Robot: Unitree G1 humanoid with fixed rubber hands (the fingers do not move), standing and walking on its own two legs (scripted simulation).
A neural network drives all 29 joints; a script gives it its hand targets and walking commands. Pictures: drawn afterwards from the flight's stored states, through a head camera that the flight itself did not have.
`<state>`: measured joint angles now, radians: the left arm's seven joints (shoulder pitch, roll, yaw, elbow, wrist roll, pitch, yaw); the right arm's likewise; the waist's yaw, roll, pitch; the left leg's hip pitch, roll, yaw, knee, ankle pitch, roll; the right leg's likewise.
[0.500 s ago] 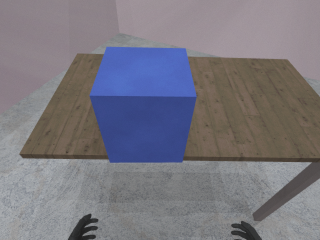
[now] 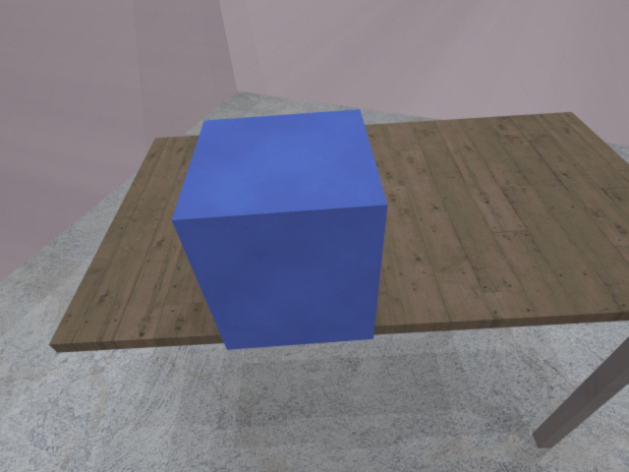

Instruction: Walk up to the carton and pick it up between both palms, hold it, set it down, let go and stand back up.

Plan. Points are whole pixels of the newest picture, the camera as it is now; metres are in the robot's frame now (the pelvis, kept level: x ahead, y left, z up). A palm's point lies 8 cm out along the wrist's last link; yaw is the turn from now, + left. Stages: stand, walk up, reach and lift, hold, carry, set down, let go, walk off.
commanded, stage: stand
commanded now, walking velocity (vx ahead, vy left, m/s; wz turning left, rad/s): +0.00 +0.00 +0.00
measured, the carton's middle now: (291, 233) +0.43 +0.06 +0.11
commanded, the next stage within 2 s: none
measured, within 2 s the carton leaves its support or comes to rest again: neither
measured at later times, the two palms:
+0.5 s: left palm out of the picture +0.00 +0.24 -0.13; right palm out of the picture -0.03 -0.18 -0.14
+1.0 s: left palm out of the picture -0.04 +0.25 -0.14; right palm out of the picture -0.07 -0.12 -0.14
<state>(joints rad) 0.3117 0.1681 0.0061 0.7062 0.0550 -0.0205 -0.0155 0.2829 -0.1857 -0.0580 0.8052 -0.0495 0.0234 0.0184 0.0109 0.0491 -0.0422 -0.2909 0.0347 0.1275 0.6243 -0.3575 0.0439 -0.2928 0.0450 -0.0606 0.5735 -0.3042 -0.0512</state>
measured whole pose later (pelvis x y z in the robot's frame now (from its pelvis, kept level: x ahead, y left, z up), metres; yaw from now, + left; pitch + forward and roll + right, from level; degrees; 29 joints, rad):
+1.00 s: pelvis +0.00 +0.07 +0.01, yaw -3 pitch -1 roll -1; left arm 0.39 0.04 -0.02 1.17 0.02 0.00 0.05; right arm 0.36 -0.09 -0.01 1.19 -0.01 0.00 -0.05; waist -0.02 0.01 -0.04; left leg -0.14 -0.08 0.22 0.39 -0.26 0.14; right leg -0.21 -0.04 0.04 0.45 -0.22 0.06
